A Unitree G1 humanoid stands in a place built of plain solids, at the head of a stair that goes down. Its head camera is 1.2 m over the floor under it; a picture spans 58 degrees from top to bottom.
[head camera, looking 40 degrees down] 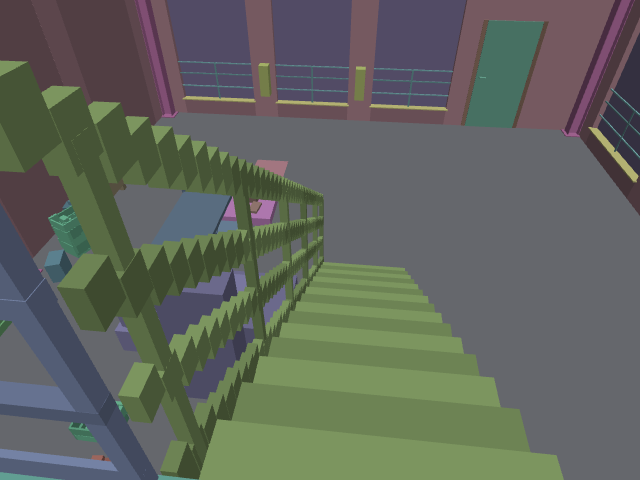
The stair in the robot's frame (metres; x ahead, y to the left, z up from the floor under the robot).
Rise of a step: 0.18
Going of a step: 0.25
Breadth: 1.14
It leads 6 degrees to the right of straight ahead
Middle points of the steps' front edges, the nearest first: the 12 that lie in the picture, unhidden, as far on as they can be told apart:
0.67 -0.18 -0.18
0.92 -0.20 -0.37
1.17 -0.23 -0.55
1.42 -0.26 -0.73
1.68 -0.28 -0.92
1.93 -0.31 -1.10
2.18 -0.34 -1.28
2.43 -0.37 -1.47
2.69 -0.39 -1.65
2.94 -0.42 -1.84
3.19 -0.45 -2.02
3.44 -0.48 -2.20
